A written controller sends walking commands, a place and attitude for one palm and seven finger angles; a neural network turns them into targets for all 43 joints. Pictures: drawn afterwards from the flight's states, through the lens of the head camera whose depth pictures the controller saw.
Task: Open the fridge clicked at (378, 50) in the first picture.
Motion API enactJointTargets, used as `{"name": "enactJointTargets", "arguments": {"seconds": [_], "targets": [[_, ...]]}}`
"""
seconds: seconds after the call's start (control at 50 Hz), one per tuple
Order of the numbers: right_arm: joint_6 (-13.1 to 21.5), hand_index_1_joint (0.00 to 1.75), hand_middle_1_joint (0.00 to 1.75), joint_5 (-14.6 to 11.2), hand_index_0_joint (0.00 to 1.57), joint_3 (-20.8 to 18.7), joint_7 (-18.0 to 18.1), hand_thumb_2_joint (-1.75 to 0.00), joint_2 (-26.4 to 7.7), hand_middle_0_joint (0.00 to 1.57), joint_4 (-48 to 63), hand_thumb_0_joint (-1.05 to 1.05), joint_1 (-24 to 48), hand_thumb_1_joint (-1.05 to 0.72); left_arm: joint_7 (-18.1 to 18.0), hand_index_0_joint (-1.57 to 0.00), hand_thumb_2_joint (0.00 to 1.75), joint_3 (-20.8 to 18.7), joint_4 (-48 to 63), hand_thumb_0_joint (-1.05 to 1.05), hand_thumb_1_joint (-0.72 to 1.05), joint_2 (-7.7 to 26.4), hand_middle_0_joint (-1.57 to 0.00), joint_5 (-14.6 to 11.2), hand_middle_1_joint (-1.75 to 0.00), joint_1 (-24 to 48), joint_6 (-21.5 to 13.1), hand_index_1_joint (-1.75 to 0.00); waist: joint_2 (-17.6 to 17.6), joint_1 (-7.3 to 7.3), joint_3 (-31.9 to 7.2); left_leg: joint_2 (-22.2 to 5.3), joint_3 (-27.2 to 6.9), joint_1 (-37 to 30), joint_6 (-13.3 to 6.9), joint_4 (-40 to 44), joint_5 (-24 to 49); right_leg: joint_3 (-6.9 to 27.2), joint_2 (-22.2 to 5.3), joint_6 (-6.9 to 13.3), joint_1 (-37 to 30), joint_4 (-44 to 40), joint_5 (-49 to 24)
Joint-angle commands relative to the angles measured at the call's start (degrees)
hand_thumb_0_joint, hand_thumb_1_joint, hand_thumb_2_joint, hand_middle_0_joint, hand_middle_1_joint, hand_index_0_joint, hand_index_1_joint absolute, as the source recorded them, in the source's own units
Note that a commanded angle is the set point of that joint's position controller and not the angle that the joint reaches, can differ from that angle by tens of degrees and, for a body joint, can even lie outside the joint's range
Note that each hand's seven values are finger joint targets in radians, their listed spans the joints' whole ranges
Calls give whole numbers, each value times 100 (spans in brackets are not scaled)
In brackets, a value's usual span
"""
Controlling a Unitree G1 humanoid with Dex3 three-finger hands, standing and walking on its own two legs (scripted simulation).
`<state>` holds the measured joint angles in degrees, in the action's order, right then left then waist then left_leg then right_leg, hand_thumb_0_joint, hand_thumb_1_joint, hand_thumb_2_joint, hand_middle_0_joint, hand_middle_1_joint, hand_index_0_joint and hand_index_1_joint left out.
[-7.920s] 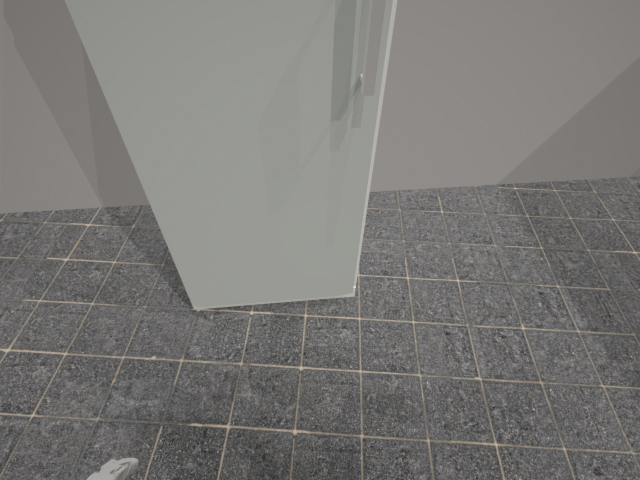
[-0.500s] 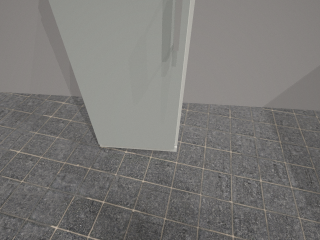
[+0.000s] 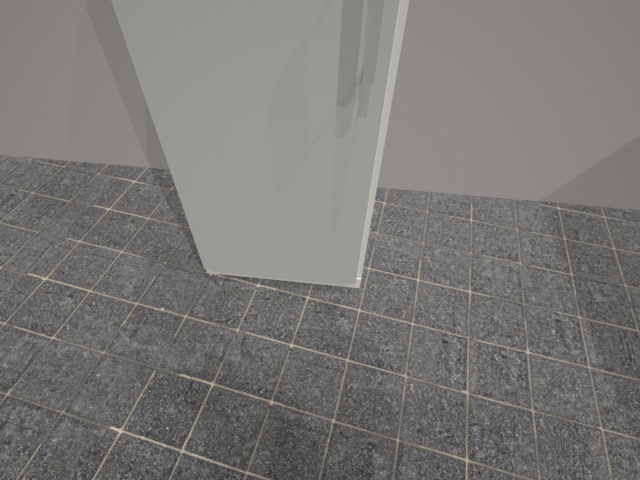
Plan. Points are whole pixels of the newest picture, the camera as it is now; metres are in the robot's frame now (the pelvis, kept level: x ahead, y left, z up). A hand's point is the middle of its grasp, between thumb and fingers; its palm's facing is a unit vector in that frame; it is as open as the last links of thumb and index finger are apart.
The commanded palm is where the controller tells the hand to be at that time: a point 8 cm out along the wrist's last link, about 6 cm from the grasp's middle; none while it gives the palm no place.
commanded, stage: shuffle to correct the standing spot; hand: right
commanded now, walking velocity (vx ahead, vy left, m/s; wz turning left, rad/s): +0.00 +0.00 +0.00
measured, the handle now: out of the picture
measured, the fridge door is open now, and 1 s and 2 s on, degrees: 0 0 0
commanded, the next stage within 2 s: come to a stop and stand still in 1.16 s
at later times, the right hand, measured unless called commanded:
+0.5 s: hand out of the picture +0.01 -0.13 -0.18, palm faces +0.14 +0.98 -0.17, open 7.4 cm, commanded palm none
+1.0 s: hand (433, 365) +0.35 -0.17 -0.17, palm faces +0.04 +0.98 -0.19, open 7.3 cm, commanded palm none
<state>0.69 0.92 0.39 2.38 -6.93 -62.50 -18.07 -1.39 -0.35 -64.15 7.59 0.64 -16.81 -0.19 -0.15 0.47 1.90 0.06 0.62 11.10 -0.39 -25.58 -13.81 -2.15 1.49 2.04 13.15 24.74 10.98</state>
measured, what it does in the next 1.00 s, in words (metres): walks ahead: right foot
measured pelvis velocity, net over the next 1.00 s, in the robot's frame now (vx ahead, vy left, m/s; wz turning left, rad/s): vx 0.28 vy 0.02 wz -0.04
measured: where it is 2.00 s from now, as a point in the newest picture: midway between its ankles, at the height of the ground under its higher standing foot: (292, 433)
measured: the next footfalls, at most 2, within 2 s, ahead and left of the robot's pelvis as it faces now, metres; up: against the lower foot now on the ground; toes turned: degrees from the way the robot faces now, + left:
right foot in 0.64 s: +0.24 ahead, -0.11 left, +0.00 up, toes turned -13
left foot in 1.10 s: +0.46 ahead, +0.20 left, +0.00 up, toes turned +0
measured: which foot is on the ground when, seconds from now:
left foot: down 0.00-0.64, up 0.66-1.00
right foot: down 0.00-0.38, up 0.40-0.62, down 0.64-1.00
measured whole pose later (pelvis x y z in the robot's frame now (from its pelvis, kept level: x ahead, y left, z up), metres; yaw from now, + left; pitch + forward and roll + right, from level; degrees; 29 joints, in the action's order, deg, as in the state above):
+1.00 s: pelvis +0.28 +0.02 +0.00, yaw -2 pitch +1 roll +0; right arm -0.8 2.2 -4.3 -1.4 -12.1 -56.3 -10.3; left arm -1.4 -2.8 -62.6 7.8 2.1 -19.3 -2.8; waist 1.4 1.7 2.5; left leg -7.6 3.6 33.2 1.4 -48.0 -9.3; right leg -9.2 -5.2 -1.7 5.6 22.9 17.7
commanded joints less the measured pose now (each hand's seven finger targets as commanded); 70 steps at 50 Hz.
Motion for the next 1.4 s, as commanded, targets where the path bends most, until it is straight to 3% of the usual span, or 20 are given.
{"name": "enactJointTargets", "arguments": {"seconds": [0.0, 0.14, 0.28, 0.36, 0.48, 0.58, 0.6, 0.62, 0.64, 0.66, 0.7, 0.78, 0.98, 1.04, 1.06, 1.08, 1.1, 1.22, 1.32, 1.38], "targets": [[70, 30, 30, -26, 20, -100, 18, -90, -548, 20, 110, 0, -460, -90, -45, -20, 90, -55, 155, 0, 90, 524, -20, -12, -30, -314, -74, -30, 5, -20, 119, -579, -535, 151, -140, 527, 429, 681, -659, -16, -95, -522, -353], [-27, 30, 30, 58, 20, -201, -104, -90, -539, 20, 107, 0, -581, -90, -26, -20, 90, -148, 149, 0, 90, 667, -20, 84, -30, -370, -4, -30, -96, -18, 667, -320, -446, 676, -188, 363, -1760, 1011, -829, 140, 440, -948, 2445], [74, 30, 30, 79, 20, -299, -225, -90, -452, 20, 158, 0, -973, -90, -25, -20, 90, -255, 345, 0, 90, 753, -20, 71, -30, -430, -102, -30, -213, -119, 631, -281, -369, 557, -324, -148, -1446, 1292, -1099, 434, 739, -643, 2607], [175, 30, 30, 58, 20, -451, -116, -90, -940, 20, -56, 0, -1809, -90, 52, -20, 90, -176, 744, 0, 90, 372, -20, 61, -30, 298, -192, -30, 1511, -523, 585, -1851, -2528, -1226, -1131, 1483, -1668, -240, -218, 24, 2798, 2354, 1666], [310, 30, 30, 128, 20, -353, -45, -90, -627, 20, -103, 0, -1492, -90, 170, -20, 90, -222, 869, 0, 90, 223, -20, 54, -30, 783, -203, -30, 377, -227, 730, -1578, -985, -1188, -1148, 1030, 1778, -250, -693, -47, 2780, 2916, 1294], [294, 30, 30, 33, 20, -340, -100, -90, -784, 20, -104, 0, -991, -90, 110, -20, 90, -252, 494, 0, 90, 316, -20, 66, -30, -427, -273, -30, 557, 481, 21, -841, 172, -135, -648, -482, 3337, -1023, -112, 66, -374, 809, -79], [292, 30, 30, 2, 20, -333, -125, -90, -718, 20, -74, 0, -1035, -90, 31, -20, 90, -345, 247, 0, 90, 675, -20, 97, -30, -1210, -292, -30, 146, 765, -618, -663, 251, 399, -448, -1721, 2893, -486, -515, 206, -1696, 555, -503], [280, 30, 30, -49, 20, -288, -187, -90, -418, 20, 71, 0, -1188, -90, -42, -20, 90, -522, 116, 0, 90, 1385, -20, 180, -30, -1814, -324, -30, -1221, 879, -1187, -83, 572, 1839, -124, -3518, 354, 1821, -2226, 804, -2885, 203, -1055], [283, 30, 30, -16, 20, -278, -188, -90, -461, 20, 254, 0, -1038, -90, -75, -20, 90, -549, 110, 0, 90, 1682, -20, 94, -30, -2009, -276, -30, -1408, 828, -1353, 102, 46, 2309, -164, -4806, -1708, 3166, -3167, 1312, -2751, -595, -1446], [227, 30, 30, 34, 20, -335, -184, -90, -614, 20, 352, 0, -730, -90, -52, -20, 90, -553, 232, 0, 90, 1615, -20, 56, -30, -1493, -229, -30, -575, 653, -709, -218, -237, 2379, -230, -5182, -1594, 2948, -3218, 1438, -1746, -865, -359], [141, 30, 30, 126, 20, -373, -246, -90, -365, 20, 346, 0, -327, -90, -86, -20, 90, -406, 380, 0, 90, 1027, -20, 92, -30, -640, -303, -30, -362, 316, 463, -611, -298, 2660, -102, -5179, -709, 2231, -2768, 1018, -312, -1195, 115], [-65, 30, 30, 153, 20, -407, -368, -90, -110, 20, 298, 0, -700, -90, -100, -20, 90, -331, 465, 0, 90, 710, -20, 99, -30, -221, -416, -30, -490, -128, 296, -743, -77, 2104, 102, -4319, 88, 467, -2051, 571, 360, -1212, -328], [-64, 30, 30, 68, 20, -425, -461, -90, -485, 20, 892, 0, 833, -90, -59, -20, 90, -482, 348, 0, 90, 1095, -20, 164, -30, -563, -286, -30, -882, 225, 478, -584, 602, 1701, 142, -1207, 348, -77, -1891, 429, -382, -882, -1408], [23, 30, 30, 76, 20, -505, -440, -90, -758, 20, 662, 0, 71, -90, -35, -20, 90, -530, 328, 0, 90, 1211, -20, 136, -30, -457, -216, -30, -558, -173, -53, -242, 857, 141, 9, -336, 642, -334, -1644, 165, -217, 254, -1553], [92, 30, 30, 97, 20, -571, -393, -90, -1104, 20, 446, 0, -576, -90, 9, -20, 90, -502, 299, 0, 90, 1076, -20, 103, -30, -534, -212, -30, 54, -462, -447, -376, 600, -1013, -102, -132, 918, -575, -1319, -41, 375, 1380, -1189], [149, 30, 30, 132, 20, -732, -299, -90, -1768, 20, 336, 0, -1073, -90, 41, -20, 90, -389, 372, 0, 90, 592, -20, 44, -30, -883, -204, -30, 1928, -602, -1232, -1967, -1219, -2361, -626, 193, 1707, -955, -579, -295, 1645, 3273, 1543], [111, 30, 30, 22, 20, -700, -243, -90, -1897, 20, 328, 0, -1141, -90, -28, -20, 90, -342, 526, 0, 90, 603, -20, -1, -30, -745, -115, -30, 1974, -580, -1639, -2414, -1738, -2179, -979, 530, 2159, -277, -416, -252, 1763, 4365, 2754], [121, 30, 30, 85, 20, -416, -79, -90, -906, 20, 686, 0, 484, -90, 50, -20, 90, -348, 496, 0, 90, 457, -20, 76, -30, -282, 71, -30, 686, 106, -323, -1606, -38, 188, -920, 852, 1831, -130, -937, -302, 1344, 4000, 1455], [93, 30, 30, 64, 20, -347, -27, -90, -828, 20, 590, 0, 422, -90, 18, -20, 90, -149, 471, 0, 90, 79, -20, 51, -30, -292, 43, -30, 175, 105, -430, -1530, -153, 201, -1025, 530, 2601, -301, -678, -373, 441, 1611, 995], [49, 30, 30, -58, 20, -308, -34, -90, -741, 20, 555, 0, 225, -90, -32, -20, 90, -195, 422, 0, 90, 456, -20, -8, -30, -430, -57, -30, -459, 92, -729, -1055, 121, 162, -372, -205, 2490, 28, -974, -228, -719, -45, -1739]]}}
